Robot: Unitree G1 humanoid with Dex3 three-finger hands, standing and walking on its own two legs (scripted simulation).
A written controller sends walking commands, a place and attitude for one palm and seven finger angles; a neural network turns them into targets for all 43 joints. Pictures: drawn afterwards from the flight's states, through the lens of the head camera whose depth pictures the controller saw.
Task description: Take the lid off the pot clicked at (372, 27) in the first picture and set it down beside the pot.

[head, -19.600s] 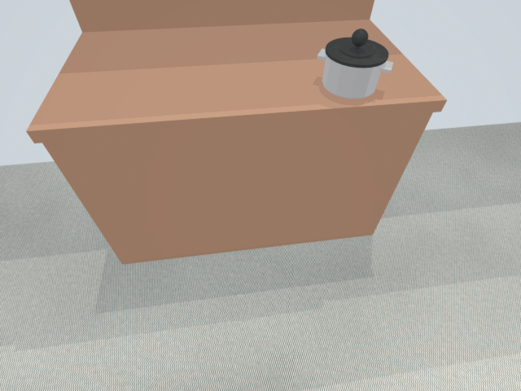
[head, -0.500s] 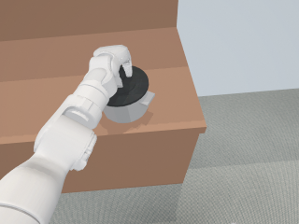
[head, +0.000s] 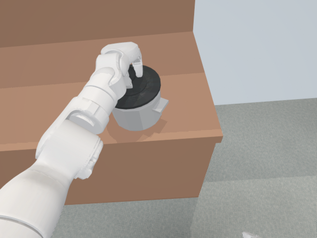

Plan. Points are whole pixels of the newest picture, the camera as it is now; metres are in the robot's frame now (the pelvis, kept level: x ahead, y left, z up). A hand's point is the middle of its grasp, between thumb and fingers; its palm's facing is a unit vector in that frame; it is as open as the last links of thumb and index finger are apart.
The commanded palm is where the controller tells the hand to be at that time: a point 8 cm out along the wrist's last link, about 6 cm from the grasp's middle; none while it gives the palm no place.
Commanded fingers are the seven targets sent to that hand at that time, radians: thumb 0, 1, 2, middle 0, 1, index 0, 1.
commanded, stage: lift the lid straight up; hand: left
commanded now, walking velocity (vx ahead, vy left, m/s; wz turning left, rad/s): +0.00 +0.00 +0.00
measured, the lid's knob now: (127, 74) +0.51 +0.06 +0.14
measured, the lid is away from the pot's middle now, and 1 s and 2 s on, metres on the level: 0.01 0.01 0.05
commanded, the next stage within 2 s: move the lid sideways beside the pot in 1.56 s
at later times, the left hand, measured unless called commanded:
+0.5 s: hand (125, 59) +0.49 +0.06 +0.20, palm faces -0.29 -0.06 -0.95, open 6.6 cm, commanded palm +0.49 +0.06 +0.27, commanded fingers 0.00 0.83 0.66 -0.97 -1.07 -0.97 -1.07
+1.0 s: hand (119, 44) +0.50 +0.06 +0.24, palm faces -0.25 -0.02 -0.97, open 6.6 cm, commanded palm +0.49 +0.06 +0.31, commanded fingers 0.00 0.83 0.66 -0.97 -1.07 -0.97 -1.07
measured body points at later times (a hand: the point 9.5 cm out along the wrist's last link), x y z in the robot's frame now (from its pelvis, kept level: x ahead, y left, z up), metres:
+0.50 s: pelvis +0.00 +0.00 +0.00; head +0.04 -0.04 +0.45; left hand +0.50 +0.06 +0.25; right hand +0.07 -0.26 -0.14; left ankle -0.04 +0.08 -0.74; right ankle +0.00 -0.12 -0.74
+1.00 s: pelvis +0.00 +0.00 +0.00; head +0.05 -0.03 +0.45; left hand +0.50 +0.06 +0.29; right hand +0.09 -0.25 -0.14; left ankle -0.04 +0.08 -0.74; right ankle +0.00 -0.12 -0.74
